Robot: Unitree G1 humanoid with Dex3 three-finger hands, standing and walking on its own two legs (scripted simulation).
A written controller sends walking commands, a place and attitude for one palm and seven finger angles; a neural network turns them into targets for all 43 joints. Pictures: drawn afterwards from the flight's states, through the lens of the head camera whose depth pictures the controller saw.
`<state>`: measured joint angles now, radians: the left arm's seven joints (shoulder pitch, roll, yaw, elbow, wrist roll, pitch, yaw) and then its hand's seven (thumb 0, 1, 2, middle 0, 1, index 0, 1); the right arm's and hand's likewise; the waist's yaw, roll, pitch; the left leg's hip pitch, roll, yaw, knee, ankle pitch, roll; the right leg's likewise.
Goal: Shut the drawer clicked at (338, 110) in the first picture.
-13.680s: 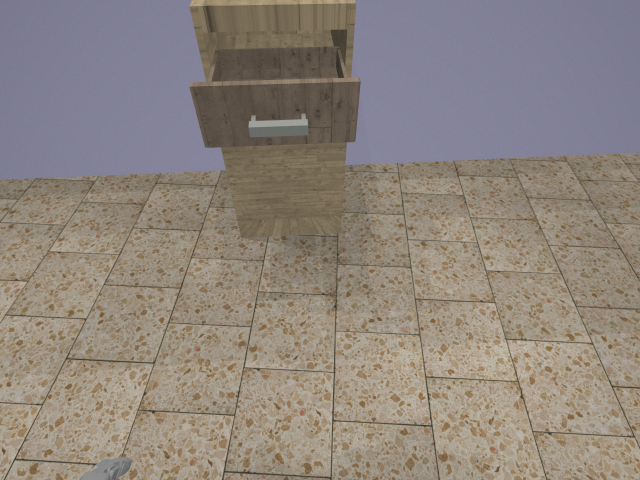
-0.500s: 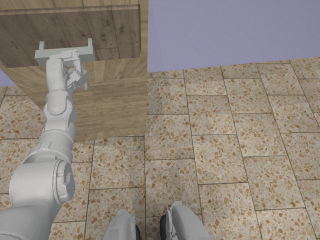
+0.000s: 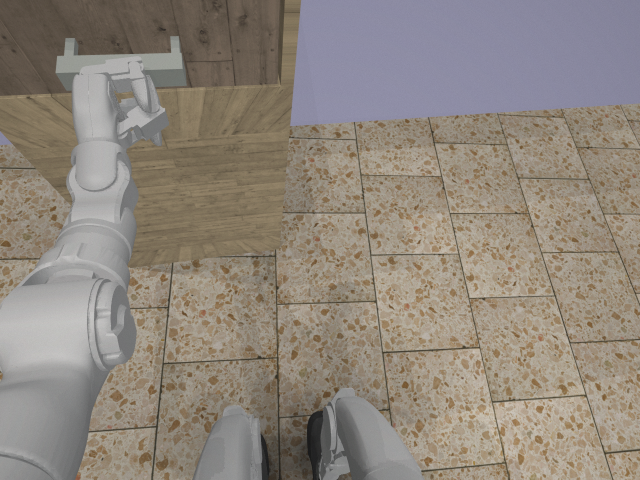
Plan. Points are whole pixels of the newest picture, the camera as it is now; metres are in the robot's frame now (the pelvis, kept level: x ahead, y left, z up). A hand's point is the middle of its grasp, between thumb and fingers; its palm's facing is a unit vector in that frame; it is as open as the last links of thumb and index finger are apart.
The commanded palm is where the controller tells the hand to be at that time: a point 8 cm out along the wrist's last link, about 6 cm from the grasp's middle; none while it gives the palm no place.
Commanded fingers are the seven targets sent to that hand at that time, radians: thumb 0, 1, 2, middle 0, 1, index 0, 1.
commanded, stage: push the drawer shut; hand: left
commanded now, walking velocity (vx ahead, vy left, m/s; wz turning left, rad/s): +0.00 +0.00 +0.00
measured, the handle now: (124, 58) +0.62 +0.17 +0.07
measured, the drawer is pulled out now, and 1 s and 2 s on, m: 0.00 0.00 0.00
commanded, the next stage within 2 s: pull the fist back off the drawer in 0.12 s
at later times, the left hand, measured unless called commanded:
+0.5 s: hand (158, 109) +0.55 +0.13 +0.06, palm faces +0.07 -1.00 -0.05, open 2.6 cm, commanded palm +0.54 +0.16 +0.07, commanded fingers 0.00 0.90 0.90 -1.40 -1.60 -1.40 -1.60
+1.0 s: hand (164, 111) +0.54 +0.12 +0.06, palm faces +0.08 -1.00 -0.02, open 2.9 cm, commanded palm +0.51 +0.17 +0.07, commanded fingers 0.00 0.90 0.90 -1.40 -1.60 -1.40 -1.60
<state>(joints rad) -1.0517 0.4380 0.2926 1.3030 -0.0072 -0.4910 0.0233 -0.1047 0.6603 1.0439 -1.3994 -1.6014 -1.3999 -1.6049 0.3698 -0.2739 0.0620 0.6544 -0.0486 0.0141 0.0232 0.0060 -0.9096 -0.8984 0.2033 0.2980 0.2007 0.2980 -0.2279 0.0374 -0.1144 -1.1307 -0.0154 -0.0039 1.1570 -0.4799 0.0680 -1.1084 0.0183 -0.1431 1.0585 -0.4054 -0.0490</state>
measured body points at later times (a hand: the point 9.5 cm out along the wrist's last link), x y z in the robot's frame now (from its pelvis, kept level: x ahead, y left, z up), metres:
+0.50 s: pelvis -0.01 +0.01 +0.00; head +0.15 +0.03 +0.42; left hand +0.54 +0.19 +0.06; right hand -0.03 -0.25 -0.10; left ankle +0.03 +0.07 -0.64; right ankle +0.05 -0.10 -0.64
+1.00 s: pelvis +0.03 -0.01 +0.02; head +0.17 +0.00 +0.44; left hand +0.53 +0.18 +0.07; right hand +0.05 -0.26 -0.10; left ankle +0.03 +0.07 -0.64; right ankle +0.05 -0.10 -0.64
